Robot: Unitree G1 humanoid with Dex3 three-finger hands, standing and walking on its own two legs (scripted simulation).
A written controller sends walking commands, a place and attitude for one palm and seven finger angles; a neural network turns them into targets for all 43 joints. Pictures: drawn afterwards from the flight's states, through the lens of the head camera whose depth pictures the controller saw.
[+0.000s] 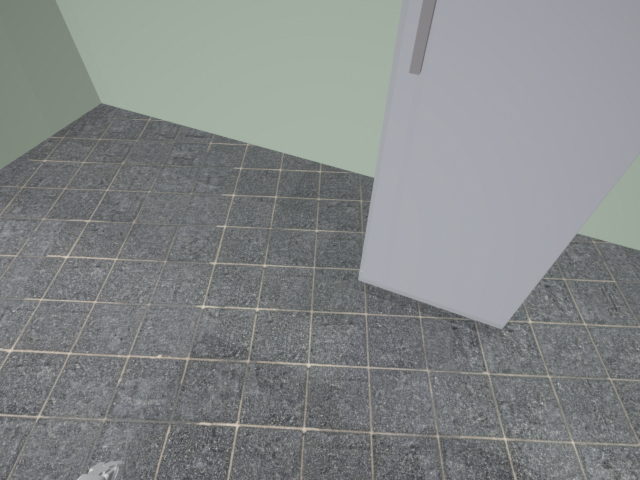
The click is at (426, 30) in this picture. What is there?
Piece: fridge door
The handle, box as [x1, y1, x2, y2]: [409, 0, 436, 74]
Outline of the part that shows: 436,0 423,0 409,72 418,74 421,69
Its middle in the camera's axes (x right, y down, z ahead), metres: +0.20 -0.42 +0.69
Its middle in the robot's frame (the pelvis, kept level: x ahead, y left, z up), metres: +0.84 -0.15 +0.23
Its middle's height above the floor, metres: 1.01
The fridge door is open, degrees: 0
